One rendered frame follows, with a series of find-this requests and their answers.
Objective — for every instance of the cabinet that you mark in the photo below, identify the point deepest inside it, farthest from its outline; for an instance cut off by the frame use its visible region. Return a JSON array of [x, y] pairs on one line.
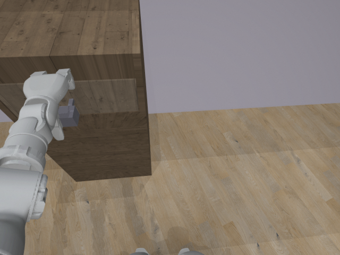
[[96, 40]]

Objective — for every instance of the left robot shin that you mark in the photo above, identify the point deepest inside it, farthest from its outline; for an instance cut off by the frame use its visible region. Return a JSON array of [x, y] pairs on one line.
[[141, 250]]

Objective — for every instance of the handle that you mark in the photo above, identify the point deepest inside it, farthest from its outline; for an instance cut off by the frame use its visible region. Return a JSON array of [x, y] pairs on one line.
[[69, 115]]

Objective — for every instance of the robot left forearm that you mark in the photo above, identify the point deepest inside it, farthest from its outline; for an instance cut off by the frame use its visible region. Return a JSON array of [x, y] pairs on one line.
[[28, 139]]

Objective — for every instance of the drawer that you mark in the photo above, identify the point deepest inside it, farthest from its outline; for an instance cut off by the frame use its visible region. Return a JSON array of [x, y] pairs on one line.
[[90, 96]]

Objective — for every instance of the left robot hand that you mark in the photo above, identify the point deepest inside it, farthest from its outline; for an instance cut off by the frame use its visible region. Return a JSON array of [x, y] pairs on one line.
[[54, 86]]

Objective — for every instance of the robot left upper arm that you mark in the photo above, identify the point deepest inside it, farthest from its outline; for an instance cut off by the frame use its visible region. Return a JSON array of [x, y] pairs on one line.
[[22, 198]]

